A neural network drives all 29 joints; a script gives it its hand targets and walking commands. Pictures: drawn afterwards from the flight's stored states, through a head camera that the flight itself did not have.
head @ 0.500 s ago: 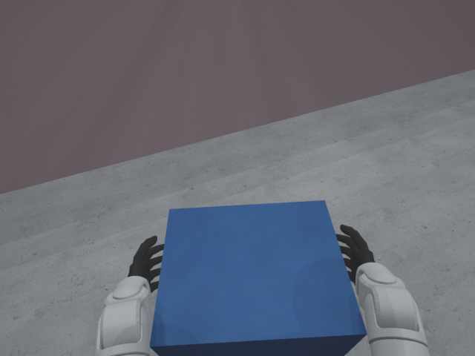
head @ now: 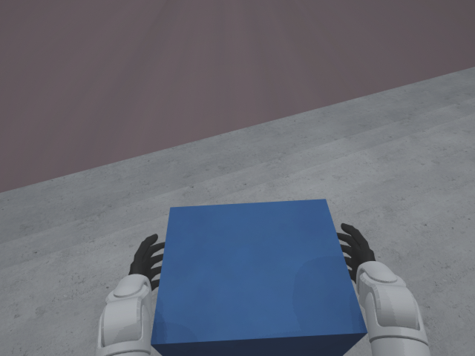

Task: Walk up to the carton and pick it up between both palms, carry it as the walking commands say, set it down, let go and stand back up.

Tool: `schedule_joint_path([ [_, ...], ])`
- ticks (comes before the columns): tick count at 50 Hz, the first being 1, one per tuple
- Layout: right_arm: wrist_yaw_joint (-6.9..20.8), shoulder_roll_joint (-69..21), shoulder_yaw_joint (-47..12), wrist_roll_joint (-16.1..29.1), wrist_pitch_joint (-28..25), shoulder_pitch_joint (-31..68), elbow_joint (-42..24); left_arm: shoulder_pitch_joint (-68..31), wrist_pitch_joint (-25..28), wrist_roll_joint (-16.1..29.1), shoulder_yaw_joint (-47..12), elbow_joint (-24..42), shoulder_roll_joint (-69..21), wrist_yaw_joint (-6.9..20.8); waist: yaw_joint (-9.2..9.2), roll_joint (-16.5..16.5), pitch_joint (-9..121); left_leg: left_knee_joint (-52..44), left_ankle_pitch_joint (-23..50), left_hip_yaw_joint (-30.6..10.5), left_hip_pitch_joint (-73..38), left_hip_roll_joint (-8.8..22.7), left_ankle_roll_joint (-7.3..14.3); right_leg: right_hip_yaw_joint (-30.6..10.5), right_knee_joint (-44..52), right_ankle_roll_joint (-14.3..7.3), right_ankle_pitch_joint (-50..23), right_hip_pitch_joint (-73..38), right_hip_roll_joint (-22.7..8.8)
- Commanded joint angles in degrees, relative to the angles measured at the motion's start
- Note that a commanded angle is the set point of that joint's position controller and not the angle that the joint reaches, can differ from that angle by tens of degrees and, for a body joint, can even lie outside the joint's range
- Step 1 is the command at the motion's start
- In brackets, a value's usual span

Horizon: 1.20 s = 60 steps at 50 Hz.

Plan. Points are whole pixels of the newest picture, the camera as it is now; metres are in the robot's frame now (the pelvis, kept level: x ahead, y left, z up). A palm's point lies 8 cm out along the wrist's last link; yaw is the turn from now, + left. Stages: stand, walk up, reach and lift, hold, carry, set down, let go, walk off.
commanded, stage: hold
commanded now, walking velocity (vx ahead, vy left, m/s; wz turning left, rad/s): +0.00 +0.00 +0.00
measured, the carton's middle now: (252, 290) +0.27 +0.00 -0.03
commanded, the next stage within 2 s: carry in 0.66 s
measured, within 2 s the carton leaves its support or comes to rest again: neither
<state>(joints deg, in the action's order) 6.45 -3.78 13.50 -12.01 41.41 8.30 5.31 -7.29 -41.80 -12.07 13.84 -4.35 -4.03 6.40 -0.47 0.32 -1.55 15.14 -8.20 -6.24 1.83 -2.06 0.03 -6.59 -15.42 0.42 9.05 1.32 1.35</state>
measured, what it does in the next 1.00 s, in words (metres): stands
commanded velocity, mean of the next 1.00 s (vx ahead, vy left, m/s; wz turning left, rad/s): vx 0.00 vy -0.08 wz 0.00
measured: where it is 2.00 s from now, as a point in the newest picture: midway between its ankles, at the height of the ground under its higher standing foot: outside the picture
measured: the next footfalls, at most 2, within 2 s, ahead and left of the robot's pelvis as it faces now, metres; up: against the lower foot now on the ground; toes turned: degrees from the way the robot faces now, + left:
none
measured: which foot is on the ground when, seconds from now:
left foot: down 0.00-1.00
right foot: down 0.00-1.00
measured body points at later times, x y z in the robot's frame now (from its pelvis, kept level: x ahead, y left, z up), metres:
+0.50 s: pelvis +0.00 +0.00 +0.00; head -0.02 +0.00 +0.45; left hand +0.28 +0.18 +0.03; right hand +0.28 -0.19 +0.03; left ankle +0.01 +0.12 -0.75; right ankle +0.00 -0.13 -0.75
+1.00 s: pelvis -0.01 -0.04 -0.03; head -0.03 -0.03 +0.42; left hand +0.27 +0.13 +0.06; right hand +0.26 -0.24 +0.06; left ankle +0.01 +0.12 -0.75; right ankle +0.00 -0.13 -0.75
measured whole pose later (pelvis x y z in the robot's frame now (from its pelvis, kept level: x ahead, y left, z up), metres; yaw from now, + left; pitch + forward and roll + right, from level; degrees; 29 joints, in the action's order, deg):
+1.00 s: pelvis -0.01 -0.04 -0.03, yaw -2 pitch +4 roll -1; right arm 1.3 -2.1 11.1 -3.0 56.0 4.4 -16.8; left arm -5.0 -57.0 -3.7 9.9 17.1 -3.0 0.6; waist -1.2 -0.7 8.0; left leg 38.7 -18.3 -4.0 23.9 3.2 -3.1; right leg -2.2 -36.3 -3.0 17.1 22.7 6.0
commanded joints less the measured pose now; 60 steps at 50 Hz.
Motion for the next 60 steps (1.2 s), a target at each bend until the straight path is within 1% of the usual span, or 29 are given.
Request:
schedule_joint_path([
  [1, 9.8, -43.8, -34.8, 12.1, -1.6, 26.2, -5.2, -27.0, 1.7, 12.3, -35.3, 5.5, -43.7, 9.3, 0.0, -0.4, 13.0, -1.4, 9.9, 2.7, -3.0, -3.9, -1.1, 2.9, 1.4, 0.1, -9.7, -2.4, 4.5],
  [32, 9.6, -44.0, -35.1, 12.1, -1.8, 25.6, -5.7, -26.8, 2.0, 12.4, -35.3, 5.5, -43.4, 9.3, 0.1, -0.2, 13.0, -1.4, 9.8, 3.0, -2.8, -4.0, -1.0, 2.6, 1.3, 0.3, -10.0, -2.3, 4.3],
  [33, 9.7, -47.0, -35.1, 12.6, -0.8, 25.3, -6.3, -32.6, 1.2, 15.3, -38.0, 8.0, -44.5, 9.7, -0.49, 0.1, 18.6, 9.0, 7.8, 0.8, 2.1, 8.9, 0.1, 2.4, -8.1, -1.2, -7.0, 5.8, -7.0],
  [34, 9.9, -46.7, -35.8, 13.2, -0.4, 24.4, -6.8, -29.8, 0.8, 15.3, -37.6, 7.1, -44.8, 9.6, -0.43, -0.2, 21.5, 10.8, 11.8, -1.3, 2.5, 10.4, 0.9, 1.3, -10.4, -1.6, -7.9, 6.6, -6.4],
  [35, 9.7, -46.5, -36.8, 13.6, -0.1, 25.8, -7.3, -29.1, 0.2, 15.1, -37.8, 6.4, -45.2, 9.5, -0.37, -1.0, 21.9, 11.6, 12.1, -2.2, 5.1, 11.8, 1.4, 1.8, -12.0, -1.6, -6.4, 7.7, -5.7],
  [36, 9.7, -46.5, -37.9, 14.2, 0.3, 27.1, -8.0, -29.2, -0.4, 15.4, -38.2, 6.4, -45.5, 9.3, -0.12, -2.5, 21.4, 11.2, 10.1, -3.5, 7.5, 12.9, 2.0, 2.3, -13.4, -1.5, -3.8, 8.9, -5.1],
  [38, 9.2, -46.4, -39.5, 15.8, 1.6, 27.9, -10.8, -31.8, -1.7, 17.8, -41.2, 10.2, -47.1, 8.7, -0.16, -5.1, 19.7, 9.4, 6.2, -6.2, 11.9, 14.9, 2.8, 2.6, -15.3, -1.4, 0.6, 11.1, -4.3],
  [39, 8.8, -46.0, -40.2, 16.3, 2.5, 27.6, -12.2, -31.9, -2.5, 18.7, -42.6, 11.8, -47.7, 8.4, -0.2, -5.5, 19.4, 9.2, 5.0, -6.1, 12.7, 15.4, 2.9, 2.6, -16.2, -1.4, 0.9, 12.5, -4.1],
  [42, 6.9, -44.9, -42.8, 19.0, 5.8, 26.2, -18.1, -30.4, -5.9, 21.7, -46.3, 17.8, -47.9, 6.7, -0.36, -5.7, 20.9, 13.0, 7.8, -4.2, 14.2, 15.2, 2.3, 2.2, -17.1, -2.0, -3.5, 13.8, -4.2],
  [45, 4.9, -43.9, -44.9, 21.4, 10.2, 23.9, -23.0, -26.4, -10.0, 23.0, -47.5, 22.8, -46.1, 4.7, -0.32, -2.9, 22.6, 18.1, 8.6, -0.8, 16.6, 13.5, 0.9, 1.3, -17.8, -3.1, -11.4, 12.8, -5.1],
  [47, 3.6, -43.8, -46.6, 23.7, 13.4, 23.1, -27.6, -24.6, -13.0, 24.0, -48.1, 27.9, -44.8, 3.0, -0.37, -0.3, 23.6, 21.7, 5.5, 1.2, 18.5, 11.9, -0.1, -0.9, -17.1, -4.4, -15.4, 12.1, -7.0],
  [49, 2.1, -43.7, -48.4, 25.7, 16.7, 21.3, -32.0, -21.4, -16.4, 24.4, -48.2, 32.7, -43.4, 1.1, -0.73, 3.3, 23.5, 25.5, -0.8, 4.0, 19.8, 9.5, -1.1, -3.6, -15.3, -6.0, -18.0, 12.6, -9.3],
  [50, 1.3, -43.6, -48.8, 26.5, 18.4, 20.5, -33.6, -19.6, -18.1, 24.5, -48.0, 34.2, -43.0, 0.2, -0.89, 4.4, 22.8, 25.9, -4.5, 5.3, 19.0, 8.8, -1.4, -4.4, -14.6, -6.6, -18.1, 14.4, -9.9],
  [51, 0.6, -43.1, -48.7, 26.8, 20.0, 19.8, -34.5, -18.2, -19.7, 24.4, -47.4, 35.2, -41.9, -0.7, -1.06, 4.8, 21.7, 25.2, -7.8, 6.4, 18.4, 8.2, -1.4, -4.2, -14.0, -6.9, -16.5, 16.0, -9.8],
  [52, 0.0, -42.6, -48.4, 26.9, 21.2, 19.0, -35.1, -18.2, -21.1, 24.6, -47.2, 36.7, -41.0, -1.4, -1.17, 3.9, 20.7, 24.6, -8.4, 6.7, 18.5, 8.2, -1.3, -3.6, -13.8, -6.9, -13.9, 16.8, -9.5],
  [54, -1.1, -41.5, -48.2, 27.2, 23.1, 17.8, -38.0, -17.3, -23.2, 24.8, -47.2, 40.1, -39.6, -2.7, -1.17, 1.8, 19.2, 22.9, -6.2, 6.3, 17.2, 9.3, -1.0, -2.3, -14.0, -6.2, -7.8, 19.7, -8.2],
  [55, -1.5, -41.0, -48.2, 27.5, 23.9, 17.9, -39.3, -16.8, -24.0, 24.6, -47.0, 41.1, -39.1, -3.3, -1.14, 0.2, 19.0, 22.3, -3.7, 5.3, 15.9, 10.7, -0.8, -1.5, -14.8, -5.6, -5.2, 21.3, -7.3],
  [56, -1.9, -40.3, -47.7, 27.5, 24.5, 17.3, -40.0, -16.8, -24.8, 24.7, -46.9, 42.0, -38.6, -3.7, -1.07, -2.3, 19.0, 21.4, -0.8, 3.2, 15.8, 12.7, -0.4, -0.1, -16.2, -4.9, -2.6, 22.0, -6.3],
  [58, -2.8, -39.2, -46.9, 27.4, 25.6, 16.1, -41.1, -16.2, -26.0, 25.0, -46.9, 42.8, -37.9, -4.4, -0.9, -5.3, 18.7, 18.6, 1.1, -0.3, 16.0, 15.9, 0.6, 2.1, -18.5, -3.8, 2.5, 22.6, -4.3],
  [59, -3.2, -38.8, -46.7, 27.3, 26.0, 15.8, -41.6, -15.9, -26.4, 25.1, -46.9, 42.9, -37.7, -4.6, -0.78, -5.8, 18.4, 17.8, 0.4, -0.9, 16.6, 16.7, 0.9, 2.6, -18.5, -3.4, 4.1, 22.5, -3.8],
  [60, -3.5, -38.6, -46.5, 27.1, 26.4, 15.6, -42.0, -15.7, -26.8, 25.3, -46.7, 42.8, -37.6, -4.7, -0.67, -5.1, 18.0, 18.1, -1.2, -0.3, 17.7, 16.3, 0.7, 2.2, -17.4, -3.3, 4.9, 21.8, -4.0],
])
